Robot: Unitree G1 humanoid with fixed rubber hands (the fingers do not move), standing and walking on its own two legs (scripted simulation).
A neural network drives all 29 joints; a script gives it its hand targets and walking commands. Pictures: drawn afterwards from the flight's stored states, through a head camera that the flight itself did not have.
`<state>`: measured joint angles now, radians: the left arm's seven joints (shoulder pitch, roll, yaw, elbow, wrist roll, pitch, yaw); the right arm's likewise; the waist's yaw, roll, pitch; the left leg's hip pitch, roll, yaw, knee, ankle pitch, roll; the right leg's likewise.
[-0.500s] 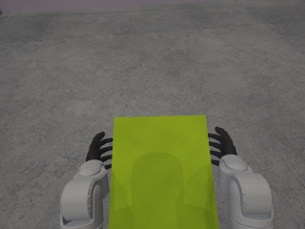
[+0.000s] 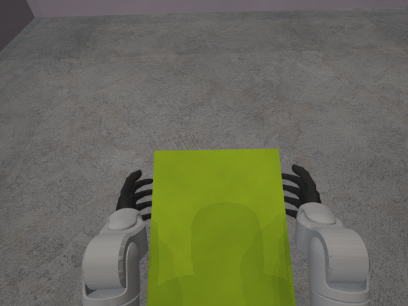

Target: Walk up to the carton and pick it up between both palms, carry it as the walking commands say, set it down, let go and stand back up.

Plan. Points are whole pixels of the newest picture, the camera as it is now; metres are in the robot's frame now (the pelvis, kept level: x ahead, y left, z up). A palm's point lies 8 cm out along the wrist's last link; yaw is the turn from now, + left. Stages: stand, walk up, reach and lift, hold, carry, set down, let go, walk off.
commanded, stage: carry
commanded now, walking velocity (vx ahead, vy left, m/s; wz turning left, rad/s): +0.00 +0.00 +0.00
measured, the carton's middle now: (216, 226) +0.29 +0.00 +0.00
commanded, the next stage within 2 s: hold in 1.58 s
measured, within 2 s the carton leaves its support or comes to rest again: neither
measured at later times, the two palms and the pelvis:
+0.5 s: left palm (113, 200) +0.29 +0.18 +0.10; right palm (283, 189) +0.31 -0.11 +0.11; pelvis +0.04 +0.02 -0.01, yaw +2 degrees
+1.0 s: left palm (105, 227) +0.25 +0.18 +0.10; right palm (290, 216) +0.26 -0.11 +0.10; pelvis -0.01 +0.02 +0.00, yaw +2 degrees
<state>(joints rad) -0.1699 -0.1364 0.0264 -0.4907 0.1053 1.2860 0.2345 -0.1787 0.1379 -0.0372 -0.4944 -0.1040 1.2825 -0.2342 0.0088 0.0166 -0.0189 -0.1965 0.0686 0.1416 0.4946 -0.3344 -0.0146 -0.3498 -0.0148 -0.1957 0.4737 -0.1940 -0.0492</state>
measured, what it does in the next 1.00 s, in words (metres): stands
